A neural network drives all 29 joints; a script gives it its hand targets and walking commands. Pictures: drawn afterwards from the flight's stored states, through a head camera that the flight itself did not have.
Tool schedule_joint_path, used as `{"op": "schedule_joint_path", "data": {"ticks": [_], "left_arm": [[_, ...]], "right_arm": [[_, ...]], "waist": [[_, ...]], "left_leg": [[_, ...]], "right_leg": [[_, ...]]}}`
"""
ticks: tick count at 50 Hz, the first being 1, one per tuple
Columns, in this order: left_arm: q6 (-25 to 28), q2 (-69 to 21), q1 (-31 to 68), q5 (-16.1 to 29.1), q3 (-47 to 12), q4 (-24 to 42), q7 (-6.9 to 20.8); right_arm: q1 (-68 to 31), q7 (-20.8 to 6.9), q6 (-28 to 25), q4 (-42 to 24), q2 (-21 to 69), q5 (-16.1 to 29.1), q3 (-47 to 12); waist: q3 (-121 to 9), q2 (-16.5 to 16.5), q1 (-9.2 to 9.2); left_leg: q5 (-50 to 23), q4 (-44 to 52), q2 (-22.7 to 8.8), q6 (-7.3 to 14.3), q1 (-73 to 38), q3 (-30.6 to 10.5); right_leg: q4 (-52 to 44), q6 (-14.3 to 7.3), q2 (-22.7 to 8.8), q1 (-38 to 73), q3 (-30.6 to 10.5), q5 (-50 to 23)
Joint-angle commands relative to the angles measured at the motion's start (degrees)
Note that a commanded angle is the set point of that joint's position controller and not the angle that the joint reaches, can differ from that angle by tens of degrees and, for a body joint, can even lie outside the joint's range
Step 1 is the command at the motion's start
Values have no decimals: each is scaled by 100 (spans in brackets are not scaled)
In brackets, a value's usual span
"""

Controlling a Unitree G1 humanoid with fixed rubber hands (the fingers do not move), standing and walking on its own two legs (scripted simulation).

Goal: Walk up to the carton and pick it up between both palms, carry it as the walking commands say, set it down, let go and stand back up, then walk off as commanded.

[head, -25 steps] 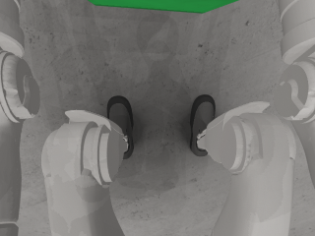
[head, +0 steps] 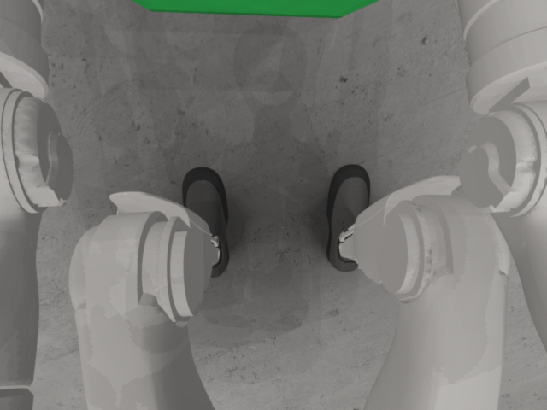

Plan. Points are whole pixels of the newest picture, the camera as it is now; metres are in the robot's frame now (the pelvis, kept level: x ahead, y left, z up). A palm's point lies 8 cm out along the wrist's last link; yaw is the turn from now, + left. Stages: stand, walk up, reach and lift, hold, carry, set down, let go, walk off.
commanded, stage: reach and lift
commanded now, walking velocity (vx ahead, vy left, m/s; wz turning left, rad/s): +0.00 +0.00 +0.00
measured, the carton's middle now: out of the picture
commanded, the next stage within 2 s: none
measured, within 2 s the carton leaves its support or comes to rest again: leaves its support in 0.94 s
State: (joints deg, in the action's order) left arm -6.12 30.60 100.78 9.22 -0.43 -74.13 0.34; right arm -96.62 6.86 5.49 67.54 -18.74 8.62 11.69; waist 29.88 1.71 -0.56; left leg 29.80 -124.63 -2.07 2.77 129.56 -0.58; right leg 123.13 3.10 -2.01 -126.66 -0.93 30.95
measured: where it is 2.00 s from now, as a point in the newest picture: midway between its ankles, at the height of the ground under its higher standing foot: (278, 237)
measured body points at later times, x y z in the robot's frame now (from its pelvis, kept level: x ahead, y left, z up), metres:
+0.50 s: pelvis +0.00 +0.00 +0.00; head +0.40 +0.04 +0.20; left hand +0.60 +0.22 -0.19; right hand +0.60 -0.14 -0.18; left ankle +0.12 +0.11 -0.34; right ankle +0.13 -0.14 -0.34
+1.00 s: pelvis +0.00 +0.00 +0.00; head +0.38 +0.04 +0.22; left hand +0.60 +0.23 -0.16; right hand +0.59 -0.14 -0.16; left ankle +0.12 +0.11 -0.34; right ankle +0.13 -0.14 -0.34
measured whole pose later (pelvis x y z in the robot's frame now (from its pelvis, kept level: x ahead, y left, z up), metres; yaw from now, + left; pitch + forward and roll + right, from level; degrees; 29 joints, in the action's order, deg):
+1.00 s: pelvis +0.00 +0.00 +0.00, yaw +0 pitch +32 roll -4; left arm -14.9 30.6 96.2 9.2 1.4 -63.6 1.5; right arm -91.0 5.9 11.7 57.9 -17.4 8.6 14.8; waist 30.0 1.9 0.0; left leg 30.8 -125.1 -2.1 3.3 126.8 -0.7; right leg 123.2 3.1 -1.2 -123.7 -1.1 31.6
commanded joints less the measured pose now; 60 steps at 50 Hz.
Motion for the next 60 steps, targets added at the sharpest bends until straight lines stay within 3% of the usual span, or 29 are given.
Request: {"op": "schedule_joint_path", "data": {"ticks": [1,2,4,7,8,9,11,12,13,15,18,21,22,29,30,33,34,35,36,38,39,40,43,48,50,54,55,58,60], "left_arm": [[103,-980,2016,248,-144,898,274],[52,-1237,1878,288,-61,546,369],[-15,-1773,2102,81,-54,703,552],[-188,-3294,2013,156,-94,785,1043],[-274,-3604,1996,31,-255,888,1143],[-345,-3868,1832,-13,-257,844,1271],[-392,-4290,1957,33,-250,1227,1410],[-424,-4291,1844,29,-247,1240,1498],[-544,-4469,1669,-21,-191,1070,1582],[-581,-4614,1654,-206,-185,1072,1657],[-648,-4826,1518,-128,-306,1332,1763],[-709,-4858,1627,-47,-495,1395,1788],[-787,-4895,1099,-108,-407,1224,1793],[-659,-4942,1652,50,-496,1490,1840],[-643,-4884,1483,-21,-362,1473,1811],[-628,-5157,1905,202,-833,1959,1708],[-644,-5057,1794,237,-715,1692,1743],[-705,-5372,1659,304,-777,1594,1747],[-710,-5303,1693,204,-686,1791,1732],[-562,-5001,2281,362,-835,2330,1665],[-605,-5132,2039,277,-859,2194,1656],[-516,-5001,2492,520,-871,2623,1616],[-505,-5123,2742,780,-1169,3062,1536],[-634,-5166,2764,702,-1120,3081,1436],[-658,-5590,2779,883,-1045,2906,1481],[-822,-5672,2298,476,-746,1900,1585],[-887,-5634,2121,348,-476,1683,1602],[-1038,-5633,1645,-29,-98,1277,1737],[-932,-5462,2451,241,-366,2622,1748]], "right_arm": [[-1648,-340,-55,-604,891,52,-359],[-2029,-398,-52,-737,897,81,-547],[-2387,-633,10,-1170,1727,230,-765],[-2422,-963,191,-1025,3039,38,-901],[-2146,-1113,267,-900,3370,-18,-686],[-2262,-1279,327,-1107,3680,84,-750],[-1973,-1383,393,-1011,3760,-176,-515],[-2027,-1450,440,-1169,3955,-78,-687],[-1868,-1516,487,-1247,4073,-122,-631],[-1874,-1625,541,-1024,4371,-92,-687],[-1486,-1736,626,-1169,4556,-225,-613],[-1753,-1701,591,-1413,4463,-47,-698],[-1785,-1727,669,-1475,4523,5,-806],[-1709,-1682,621,-1226,4566,-30,-771],[-1689,-1744,607,-1212,4571,29,-889],[-1967,-1722,540,-1605,4550,213,-887],[-1951,-1701,580,-1358,4493,191,-992],[-2030,-1693,532,-1674,4424,239,-914],[-2212,-1686,537,-1856,4442,316,-980],[-2068,-1680,610,-1650,4852,259,-1031],[-2269,-1661,547,-1983,4800,383,-1151],[-2466,-1643,606,-1879,4970,573,-1413],[-2892,-1495,544,-2569,4833,777,-1546],[-3190,-1444,624,-2915,4810,833,-1644],[-3682,-1387,616,-3281,4808,765,-1607],[-2868,-1571,812,-2055,4795,126,-820],[-2872,-1604,891,-1913,4899,128,-854],[-2242,-1734,1081,-1503,4878,-344,-312],[-2167,-1705,1176,-1875,4833,-427,-277]], "waist": [[-6483,-335,-145],[-6366,-64,-139],[-6181,-380,209],[-5953,216,49],[-5705,-360,4],[-5691,-360,125],[-5763,-396,-190],[-5706,-330,49],[-5556,-274,-113],[-5509,-185,170],[-5452,-168,-79],[-5522,-620,-5],[-5452,-220,34],[-5468,-211,-65],[-5292,-126,158],[-5990,-834,20],[-5792,-341,-122],[-5917,-736,-170],[-6360,-788,62],[-6570,-252,-83],[-6793,-595,151],[-7282,-148,222],[-9092,-466,124],[-9231,-563,288],[-9227,-312,-5],[-7123,-586,-341],[-6887,-530,-191],[-6081,-616,-348],[-7399,-647,-440]], "left_leg": [[-1474,844,288,-285,-3819,-109],[-1490,838,289,-267,-3677,-159],[-1365,739,266,-243,-3621,6],[-1105,689,360,-187,-3137,-52],[-1181,807,338,-252,-3276,7],[-1141,740,398,-196,-3283,23],[-1062,772,395,-176,-3328,23],[-1193,766,393,-189,-3333,91],[-951,794,376,-117,-3273,23],[-1014,771,415,-119,-3003,88],[-998,754,444,-45,-2796,34],[-1162,638,382,-131,-3214,52],[-1222,780,429,-47,-3236,-23],[-940,701,369,-86,-2976,12],[-1236,706,389,-40,-2981,59],[-1732,661,395,-175,-3950,-43],[-1362,633,357,-115,-3658,-62],[-1549,657,406,-178,-4125,-58],[-1811,650,439,-206,-4124,5],[-1651,737,455,-132,-4090,-17],[-1900,694,416,-130,-4289,47],[-1898,615,465,-81,-4146,88],[-2777,571,432,-142,-5256,70],[-2261,813,473,-113,-5077,208],[-2089,933,547,-66,-5068,159],[-845,1323,520,-81,-4439,113],[-598,1353,548,-71,-4184,151],[-176,1471,504,-96,-3759,191],[-629,1477,612,-174,-4282,207]], "right_leg": [[-457,-163,537,3156,544,-1305],[-358,-118,540,3079,623,-1317],[-460,-169,606,3027,463,-1210],[-358,-178,666,3196,558,-1104],[-363,-219,702,2841,571,-1150],[-322,-243,721,2674,565,-1034],[-318,-265,743,2620,660,-948],[-317,-261,730,2629,601,-1002],[-361,-336,683,2448,623,-821],[-353,-278,742,2345,600,-861],[-320,-353,775,2266,631,-947],[-290,-396,739,1976,576,-885],[-245,-314,711,2126,695,-878],[-253,-377,712,2290,607,-917],[-322,-353,776,2205,551,-992],[-162,-405,771,1907,616,-1097],[-234,-403,660,2167,621,-963],[-246,-427,707,1807,714,-856],[-293,-423,731,2221,633,-1166],[-246,-346,766,2515,717,-1195],[-239,-370,776,2547,633,-1382],[-200,-358,743,3102,573,-1540],[-92,-301,816,3753,701,-2310],[-397,-358,871,3695,662,-1907],[-483,-323,861,3813,767,-1731],[-736,-384,871,2383,889,-568],[-895,-406,780,2541,825,-350],[-1084,-377,821,2121,808,23],[-1018,-429,824,2719,811,-610]]}}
